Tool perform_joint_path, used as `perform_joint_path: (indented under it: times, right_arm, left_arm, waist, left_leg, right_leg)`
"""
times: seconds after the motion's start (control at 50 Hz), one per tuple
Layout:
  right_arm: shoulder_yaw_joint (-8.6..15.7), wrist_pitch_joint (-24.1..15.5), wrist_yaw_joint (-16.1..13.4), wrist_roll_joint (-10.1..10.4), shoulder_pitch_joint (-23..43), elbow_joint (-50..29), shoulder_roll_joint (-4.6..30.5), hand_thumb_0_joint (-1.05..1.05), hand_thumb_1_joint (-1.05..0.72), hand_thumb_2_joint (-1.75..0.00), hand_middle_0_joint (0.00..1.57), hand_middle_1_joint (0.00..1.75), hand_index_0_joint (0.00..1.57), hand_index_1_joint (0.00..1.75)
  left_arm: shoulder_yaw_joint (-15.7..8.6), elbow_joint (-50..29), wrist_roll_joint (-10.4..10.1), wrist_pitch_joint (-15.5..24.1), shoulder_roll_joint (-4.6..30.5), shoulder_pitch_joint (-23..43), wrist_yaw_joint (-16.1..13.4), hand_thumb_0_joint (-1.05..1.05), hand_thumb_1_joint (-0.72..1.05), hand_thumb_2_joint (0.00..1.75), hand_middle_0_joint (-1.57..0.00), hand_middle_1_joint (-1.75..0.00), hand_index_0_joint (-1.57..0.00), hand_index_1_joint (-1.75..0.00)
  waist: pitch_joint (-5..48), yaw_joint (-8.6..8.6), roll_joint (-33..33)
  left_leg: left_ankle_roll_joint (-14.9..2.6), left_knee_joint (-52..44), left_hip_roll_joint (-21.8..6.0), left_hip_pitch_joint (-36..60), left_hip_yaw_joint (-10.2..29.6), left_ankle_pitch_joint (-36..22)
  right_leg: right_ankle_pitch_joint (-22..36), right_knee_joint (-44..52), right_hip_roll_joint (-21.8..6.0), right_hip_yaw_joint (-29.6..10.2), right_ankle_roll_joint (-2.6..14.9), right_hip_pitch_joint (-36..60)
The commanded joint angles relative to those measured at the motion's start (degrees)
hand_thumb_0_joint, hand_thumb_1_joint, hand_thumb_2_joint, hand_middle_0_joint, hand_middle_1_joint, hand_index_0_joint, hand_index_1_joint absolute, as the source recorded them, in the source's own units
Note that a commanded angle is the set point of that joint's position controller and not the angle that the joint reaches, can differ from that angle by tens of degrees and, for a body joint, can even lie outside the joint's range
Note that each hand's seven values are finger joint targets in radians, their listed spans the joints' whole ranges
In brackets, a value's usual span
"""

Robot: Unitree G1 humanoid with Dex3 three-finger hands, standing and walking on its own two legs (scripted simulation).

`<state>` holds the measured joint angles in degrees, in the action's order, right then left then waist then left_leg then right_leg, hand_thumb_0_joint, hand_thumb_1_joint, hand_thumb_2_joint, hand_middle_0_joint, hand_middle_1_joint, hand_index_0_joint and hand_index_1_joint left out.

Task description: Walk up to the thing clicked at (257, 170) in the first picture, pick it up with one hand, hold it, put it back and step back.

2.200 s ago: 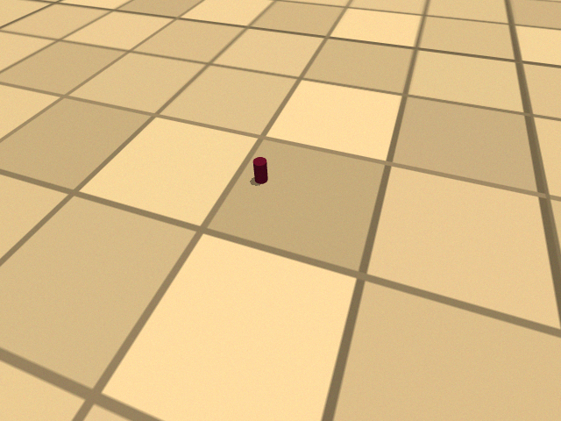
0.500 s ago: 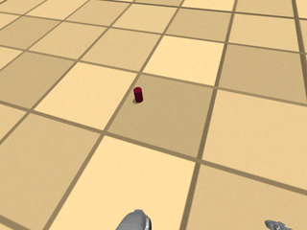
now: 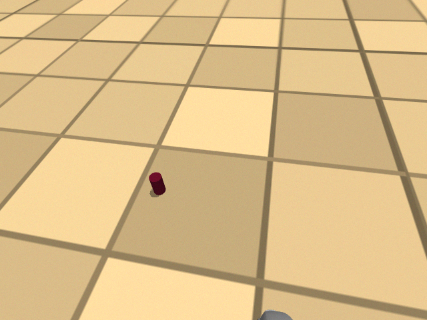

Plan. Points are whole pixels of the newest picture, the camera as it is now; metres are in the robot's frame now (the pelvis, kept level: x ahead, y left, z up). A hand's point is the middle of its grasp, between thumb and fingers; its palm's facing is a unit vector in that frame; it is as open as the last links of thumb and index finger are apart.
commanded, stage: walk up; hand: left
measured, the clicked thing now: (157, 183) +0.96 +0.33 -0.70
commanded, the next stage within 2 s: none
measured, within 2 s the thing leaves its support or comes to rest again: neither
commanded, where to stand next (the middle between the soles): +0.65 +0.09 m, yaw +1 degrees
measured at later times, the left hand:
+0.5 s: hand (84, 310) +0.20 +0.30 -0.15, palm faces +0.06 -0.92 -0.38, open 7.4 cm
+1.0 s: hand (103, 208) +0.44 +0.30 -0.12, palm faces +0.06 -0.90 -0.44, open 7.4 cm
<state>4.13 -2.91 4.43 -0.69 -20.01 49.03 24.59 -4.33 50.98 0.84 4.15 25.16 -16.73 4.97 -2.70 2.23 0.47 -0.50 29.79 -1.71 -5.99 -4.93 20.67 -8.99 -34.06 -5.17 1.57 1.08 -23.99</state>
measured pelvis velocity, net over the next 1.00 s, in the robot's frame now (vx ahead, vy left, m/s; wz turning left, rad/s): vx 0.40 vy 0.02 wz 0.07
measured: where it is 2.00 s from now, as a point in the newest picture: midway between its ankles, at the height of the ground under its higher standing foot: (199, 241)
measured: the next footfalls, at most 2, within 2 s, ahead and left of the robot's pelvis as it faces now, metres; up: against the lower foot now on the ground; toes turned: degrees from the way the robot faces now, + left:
right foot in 0.02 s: +0.16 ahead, -0.14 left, +0.00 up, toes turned -4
left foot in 0.46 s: +0.34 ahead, +0.15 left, +0.00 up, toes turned +8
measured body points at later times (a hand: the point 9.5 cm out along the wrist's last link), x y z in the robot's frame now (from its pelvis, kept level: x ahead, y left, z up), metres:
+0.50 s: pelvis +0.21 +0.02 -0.01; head +0.24 +0.03 +0.44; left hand +0.20 +0.35 -0.12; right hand +0.35 -0.29 -0.11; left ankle +0.30 +0.15 -0.73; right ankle +0.13 -0.13 -0.72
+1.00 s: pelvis +0.40 +0.02 +0.00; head +0.42 -0.01 +0.44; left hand +0.43 +0.35 -0.09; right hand +0.49 -0.29 -0.14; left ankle +0.37 +0.15 -0.67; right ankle +0.47 -0.10 -0.73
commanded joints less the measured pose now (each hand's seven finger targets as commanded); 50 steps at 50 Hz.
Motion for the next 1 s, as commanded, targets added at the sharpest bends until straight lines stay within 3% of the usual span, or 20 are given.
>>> perform_joint_path:
  times: [0.0,0.02,0.04,0.12,0.16,0.34,0.42,0.44,0.46,0.48,0.5,0.52,0.58,0.7,0.8,0.82,0.84,0.86,0.88,0.98]
  right_arm:
    - [0.9,-1.7,-0.7,-0.3,4.9,-6.9,6.4,0.0,-0.9,-0.9,0.2,0.3,0.2,0.3]
    - [0.6,-1.3,-1.0,0.1,2.7,-7.0,6.0,0.0,-0.9,-0.9,0.2,0.3,0.2,0.3]
    - [2.0,-0.7,-1.8,-0.1,3.5,-5.6,11.2,0.0,-0.9,-0.9,0.2,0.3,0.2,0.3]
    - [2.1,-0.3,-1.3,1.0,-0.4,-0.6,11.7,0.0,-0.9,-0.9,0.2,0.3,0.2,0.3]
    - [2.4,0.2,-0.6,0.4,-0.9,0.3,11.3,0.0,-0.9,-0.9,0.2,0.3,0.2,0.3]
    - [2.0,-0.5,1.3,-0.6,10.6,-4.2,8.3,0.0,-0.9,-0.9,0.2,0.3,0.2,0.3]
    - [3.4,-1.0,0.8,-0.6,4.4,-2.2,9.8,0.0,-0.9,-0.9,0.2,0.3,0.2,0.3]
    - [4.5,-1.3,0.1,-1.3,-2.7,-0.3,12.5,0.0,-0.9,-0.9,0.2,0.3,0.2,0.3]
    - [6.2,-1.5,-0.8,-2.2,-8.2,-0.4,17.7,0.0,-0.9,-0.9,0.2,0.3,0.2,0.3]
    - [6.6,-1.6,-1.4,-0.2,-6.0,-2.6,20.3,0.0,-0.9,-0.9,0.2,0.3,0.2,0.3]
    - [6.8,-1.3,-1.5,1.5,-4.1,-2.7,19.3,0.0,-0.9,-0.9,0.2,0.3,0.2,0.3]
    - [5.3,-1.3,-1.8,1.5,-0.8,-3.7,16.5,0.0,-0.9,-0.9,0.2,0.3,0.2,0.3]
    - [3.2,-2.0,-2.0,1.3,4.2,-4.6,12.8,0.0,-0.9,-0.9,0.2,0.3,0.2,0.3]
    - [3.9,-2.2,-1.7,0.3,2.5,-6.3,14.2,0.0,-0.9,-0.9,0.2,0.3,0.2,0.3]
    - [2.9,-0.8,-1.2,0.6,6.5,-8.4,12.3,0.0,-0.9,-0.9,0.2,0.3,0.2,0.3]
    - [1.9,-0.7,-1.3,0.6,4.9,-8.6,9.9,0.0,-0.9,-0.9,0.2,0.3,0.2,0.3]
    - [0.9,-0.9,-1.3,0.6,3.6,-9.1,7.0,0.0,-0.9,-0.9,0.2,0.3,0.2,0.3]
    - [0.6,-0.3,-1.4,0.5,2.2,-9.2,6.7,0.0,-0.9,-0.9,0.2,0.3,0.2,0.3]
    - [2.1,0.4,-2.1,0.0,4.7,-8.1,11.8,0.0,-0.9,-0.9,0.2,0.3,0.2,0.3]
    - [2.4,0.8,-1.1,0.3,0.3,-3.5,10.8,0.0,-0.9,-0.9,0.2,0.3,0.2,0.3]
  left_arm:
    - [-5.7,0.2,0.7,2.6,15.9,-15.0,-2.6,0.0,0.9,0.9,-0.2,-0.3,-0.2,-0.3]
    - [-5.5,-1.3,0.5,3.1,19.5,-14.6,-3.2,0.0,0.9,0.9,-0.2,-0.3,-0.2,-0.3]
    - [-4.8,-2.8,-0.3,2.8,19.8,-9.0,-3.4,0.0,0.9,0.9,-0.2,-0.3,-0.2,-0.3]
    - [-3.5,-4.2,-0.9,2.7,14.8,-0.8,-3.8,0.0,0.9,0.9,-0.2,-0.3,-0.2,-0.3]
    - [-3.1,-4.6,-0.9,3.0,13.9,-1.1,-3.7,0.0,0.9,0.9,-0.2,-0.3,-0.2,-0.3]
    - [-3.5,-5.1,-0.5,2.8,15.1,-4.0,-3.6,0.0,0.9,0.9,-0.2,-0.3,-0.2,-0.3]
    - [-2.6,-5.2,-0.7,1.9,14.7,-3.6,-4.0,0.0,0.9,0.9,-0.2,-0.3,-0.2,-0.3]
    - [-1.5,-5.5,-0.9,1.7,11.9,-5.4,-4.1,0.0,0.9,0.9,-0.2,-0.3,-0.2,-0.3]
    - [0.3,-6.7,-1.4,1.6,7.0,-6.9,-4.1,0.0,0.9,0.9,-0.2,-0.3,-0.2,-0.3]
    - [-0.5,-6.3,-1.8,1.3,9.5,-7.3,-4.6,0.0,0.9,0.9,-0.2,-0.3,-0.2,-0.3]
    - [-0.8,-5.3,-1.3,1.1,13.6,-3.4,-4.8,0.0,0.9,0.9,-0.2,-0.3,-0.2,-0.3]
    - [-0.6,-4.9,-1.7,1.1,12.8,-4.1,-4.6,0.0,0.9,0.9,-0.2,-0.3,-0.2,-0.3]
    - [-0.9,-1.5,-1.8,0.8,11.3,-8.8,-3.6,0.0,0.9,0.9,-0.2,-0.3,-0.2,-0.3]
    - [-1.3,-3.9,-0.5,1.0,9.1,-2.5,-2.4,0.0,0.9,0.9,-0.2,-0.3,-0.2,-0.3]
    - [-2.6,-1.6,-0.3,1.9,9.7,-7.1,-2.6,0.0,0.9,0.9,-0.2,-0.3,-0.2,-0.3]
    - [-3.4,-0.7,-0.1,2.4,11.6,-11.0,-3.3,0.0,0.9,0.9,-0.2,-0.3,-0.2,-0.3]
    - [-4.9,-0.5,0.4,3.0,15.8,-15.6,-4.1,0.0,0.9,0.9,-0.2,-0.3,-0.2,-0.3]
    - [-5.4,-2.3,0.1,3.3,20.5,-15.3,-4.6,0.0,0.9,0.9,-0.2,-0.3,-0.2,-0.3]
    - [-4.8,-3.1,-0.6,3.0,20.2,-11.8,-4.5,0.0,0.9,0.9,-0.2,-0.3,-0.2,-0.3]
    - [-3.1,-5.1,-0.6,2.8,15.1,-4.0,-4.7,0.0,0.9,0.9,-0.2,-0.3,-0.2,-0.3]
  waist:
    - [5.0,-10.23,-15.2]
    - [2.9,-8.76,-17.4]
    - [0.7,-6.93,-9.3]
    - [-1.8,-2.69,-9.7]
    - [-2.6,-2.63,-9.7]
    - [-1.8,-5.28,-7.7]
    - [1.4,-0.63,-2.0]
    - [6.9,2.24,4.8]
    - [10.4,4.16,17.7]
    - [9.8,3.37,15.3]
    - [6.7,3.54,7.5]
    - [2.7,1.15,4.9]
    - [-1.3,-2.58,8.6]
    - [-1.1,-0.73,9.7]
    - [1.0,-4.89,4.0]
    - [3.6,-6.79,-0.9]
    - [5.4,-9.33,-12.6]
    - [4.4,-8.23,-15.8]
    - [1.9,-7.4,-8.3]
    - [-0.9,-2.9,-9.1]
  left_leg:
    - [-4.71,22.8,0.5,-27.8,-0.5,6.8]
    - [-1.71,34.7,5.9,-35.4,4.5,10.0]
    - [-1.65,38.5,1.6,-34.2,10.6,9.1]
    - [-0.64,31.0,-2.0,-27.1,12.8,-1.5]
    - [0.28,28.1,-1.5,-26.4,11.3,-4.7]
    - [-0.08,5.5,-2.6,-19.8,2.6,-10.8]
    - [-2.57,-0.7,0.7,-3.4,-0.2,-10.7]
    - [-4.97,-2.5,0.2,7.2,2.6,-6.9]
    - [-9.31,-5.9,-13.8,15.7,23.5,-0.9]
    - [-15.27,-15.1,-23.1,14.6,43.1,5.3]
    - [-16.91,-14.3,-22.8,8.9,39.6,2.8]
    - [-14.53,-13.3,-19.1,4.3,29.8,-3.3]
    - [-11.47,-13.6,-13.5,-6.4,15.0,-11.5]
    - [-14.03,-13.1,-13.7,-5.0,11.8,-12.5]
    - [-9.39,-2.5,-8.7,-15.2,6.5,-1.6]
    - [-7.65,5.9,-6.9,-17.9,5.8,-3.1]
    - [-5.2,22.6,-1.1,-25.0,0.8,0.6]
    - [-2.45,33.3,4.4,-33.7,2.4,10.4]
    - [-2.1,37.5,0.5,-33.4,8.1,11.5]
    - [-0.24,28.2,-3.6,-25.6,8.3,0.7]
  right_leg:
    - [-21.6,12.5,-5.9,-13.7,3.47,30.3]
    - [-28.6,23.7,-19.1,-39.5,8.21,28.0]
    - [-32.2,23.9,-21.9,-42.9,12.19,21.8]
    - [-19.4,23.3,-12.0,-17.6,9.72,12.8]
    - [-15.0,23.9,-10.2,-12.5,9.92,12.0]
    - [-0.4,18.5,-10.2,-3.1,9.65,16.1]
    - [10.1,4.3,-8.4,0.4,7.45,11.5]
    - [13.0,-10.5,-4.4,3.6,5.6,8.0]
    - [-3.8,-27.7,1.2,4.2,2.4,-4.9]
    - [-22.0,-33.2,6.5,0.8,2.09,-13.1]
    - [-20.1,-37.6,2.9,-4.6,2.59,-12.8]
    - [-16.2,-36.5,1.6,-6.6,2.55,-12.2]
    - [-11.0,-26.3,-1.8,-3.4,1.45,-5.4]
    - [-6.5,-8.3,-1.5,0.8,-0.32,-3.2]
    - [1.4,2.4,3.9,5.0,0.22,15.6]
    - [-2.7,4.2,3.4,1.8,1.17,23.4]
    - [-14.5,12.2,-6.4,-12.9,4.07,28.6]
    - [-22.2,21.7,-20.4,-38.2,10.23,28.4]
    - [-22.0,20.8,-23.5,-41.8,15.23,23.0]
    - [-6.7,18.3,-11.6,-13.7,11.49,12.3]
